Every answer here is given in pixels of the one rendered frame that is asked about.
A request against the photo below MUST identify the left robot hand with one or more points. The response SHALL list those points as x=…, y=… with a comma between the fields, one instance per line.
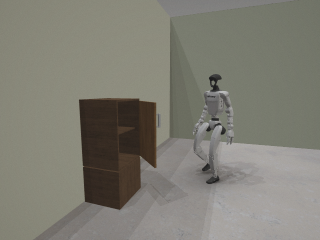
x=230, y=137

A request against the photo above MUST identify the cupboard door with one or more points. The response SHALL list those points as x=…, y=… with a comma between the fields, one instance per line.
x=148, y=131

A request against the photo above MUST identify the robot right upper arm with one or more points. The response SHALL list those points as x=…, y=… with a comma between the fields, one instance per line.
x=205, y=97

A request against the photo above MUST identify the robot torso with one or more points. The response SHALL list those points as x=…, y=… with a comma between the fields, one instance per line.
x=215, y=107

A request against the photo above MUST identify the right robot hand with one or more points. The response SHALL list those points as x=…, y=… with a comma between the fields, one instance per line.
x=197, y=126

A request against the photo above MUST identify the right robot forearm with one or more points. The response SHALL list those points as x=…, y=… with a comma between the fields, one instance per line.
x=203, y=117

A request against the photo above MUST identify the robot left upper arm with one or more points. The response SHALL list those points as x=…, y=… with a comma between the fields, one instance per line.
x=226, y=98

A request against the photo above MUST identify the right robot foot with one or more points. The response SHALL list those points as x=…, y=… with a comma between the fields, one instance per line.
x=207, y=167

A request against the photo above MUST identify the handle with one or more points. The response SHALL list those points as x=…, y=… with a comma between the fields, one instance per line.
x=159, y=120

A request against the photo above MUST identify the left robot forearm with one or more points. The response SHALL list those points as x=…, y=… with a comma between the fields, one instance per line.
x=230, y=119

